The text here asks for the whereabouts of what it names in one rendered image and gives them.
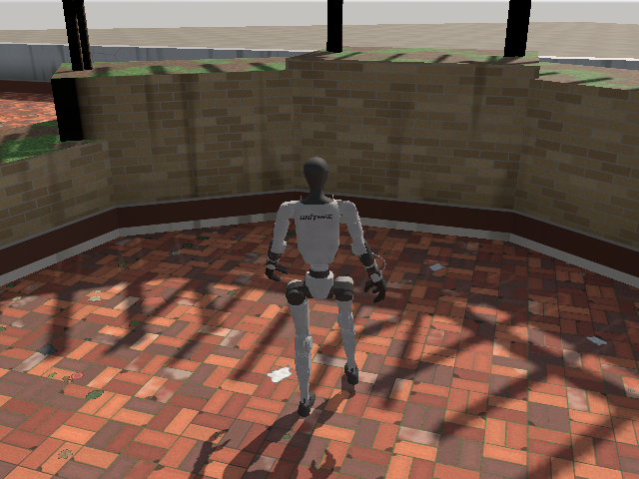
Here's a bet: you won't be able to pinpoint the left robot foot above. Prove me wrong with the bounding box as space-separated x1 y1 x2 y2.
298 390 316 417

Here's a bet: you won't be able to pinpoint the robot right forearm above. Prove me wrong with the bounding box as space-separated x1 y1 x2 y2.
358 239 382 282

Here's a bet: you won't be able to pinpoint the humanoid robot head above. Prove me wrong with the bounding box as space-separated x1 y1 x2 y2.
300 157 333 205

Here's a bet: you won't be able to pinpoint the right robot hand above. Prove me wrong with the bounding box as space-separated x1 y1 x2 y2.
364 277 387 303

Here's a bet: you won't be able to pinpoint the right robot upper arm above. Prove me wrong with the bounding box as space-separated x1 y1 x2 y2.
337 200 367 255

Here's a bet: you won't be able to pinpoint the left robot hand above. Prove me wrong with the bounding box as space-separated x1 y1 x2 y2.
265 264 288 281

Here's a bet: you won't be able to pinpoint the robot left forearm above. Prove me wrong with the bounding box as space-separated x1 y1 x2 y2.
266 239 282 269

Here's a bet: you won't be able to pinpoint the left robot upper arm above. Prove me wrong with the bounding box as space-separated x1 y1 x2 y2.
271 201 297 253

